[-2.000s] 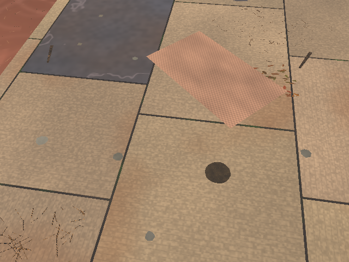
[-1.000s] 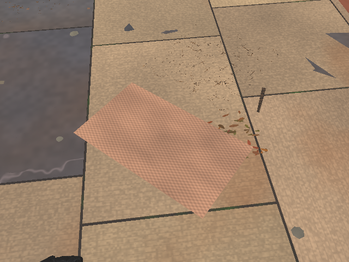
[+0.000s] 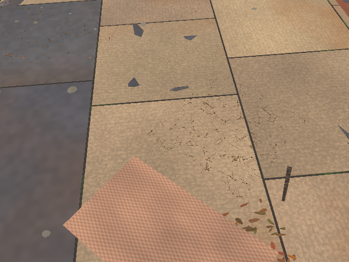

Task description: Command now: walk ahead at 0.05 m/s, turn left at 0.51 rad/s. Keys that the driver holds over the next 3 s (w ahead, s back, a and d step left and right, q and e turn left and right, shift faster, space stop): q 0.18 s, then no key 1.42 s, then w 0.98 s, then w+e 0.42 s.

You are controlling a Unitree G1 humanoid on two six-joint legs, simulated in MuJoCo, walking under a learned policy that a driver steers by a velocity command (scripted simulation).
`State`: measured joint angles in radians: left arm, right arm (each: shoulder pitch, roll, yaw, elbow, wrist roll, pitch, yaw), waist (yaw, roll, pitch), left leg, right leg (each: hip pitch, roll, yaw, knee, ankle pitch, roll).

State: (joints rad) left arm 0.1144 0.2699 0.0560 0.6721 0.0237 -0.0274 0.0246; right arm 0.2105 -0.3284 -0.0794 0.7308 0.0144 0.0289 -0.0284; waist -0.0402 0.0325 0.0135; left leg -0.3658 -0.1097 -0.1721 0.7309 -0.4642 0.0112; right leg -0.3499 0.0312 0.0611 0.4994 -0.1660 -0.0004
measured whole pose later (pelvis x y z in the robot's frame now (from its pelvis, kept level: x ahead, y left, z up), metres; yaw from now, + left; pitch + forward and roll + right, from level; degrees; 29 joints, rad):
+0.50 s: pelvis +0.01 +0.04 +0.01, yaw +12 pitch +1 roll -1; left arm 0.19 0.32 0.08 0.78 0.00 0.03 0.03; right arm 0.15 -0.24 -0.03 0.68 -0.02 0.02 0.00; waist 0.02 -0.04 0.03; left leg -0.26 -0.02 -0.01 0.48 -0.24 0.04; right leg -0.43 -0.05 0.01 0.94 -0.48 0.08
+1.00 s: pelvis +0.00 +0.03 +0.00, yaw +12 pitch -2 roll +0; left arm 0.19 0.24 0.03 0.92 0.01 -0.01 0.03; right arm 0.17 -0.25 -0.04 0.90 -0.01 0.02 -0.02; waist 0.00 0.00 0.04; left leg -0.21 -0.02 -0.02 0.49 -0.25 0.01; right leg -0.18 -0.02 0.01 0.49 -0.28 0.02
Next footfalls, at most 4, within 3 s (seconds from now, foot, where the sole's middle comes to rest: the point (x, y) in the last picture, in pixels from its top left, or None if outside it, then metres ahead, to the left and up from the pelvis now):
0.34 left None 0.03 0.15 -0.77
0.68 right None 0.06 -0.10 -0.77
2.32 left None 0.41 0.20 -0.77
2.88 right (182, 200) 0.73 -0.01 -0.77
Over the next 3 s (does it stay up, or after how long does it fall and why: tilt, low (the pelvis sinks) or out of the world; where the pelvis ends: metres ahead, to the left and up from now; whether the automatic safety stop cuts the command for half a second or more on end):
stays up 0.62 0.06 0.00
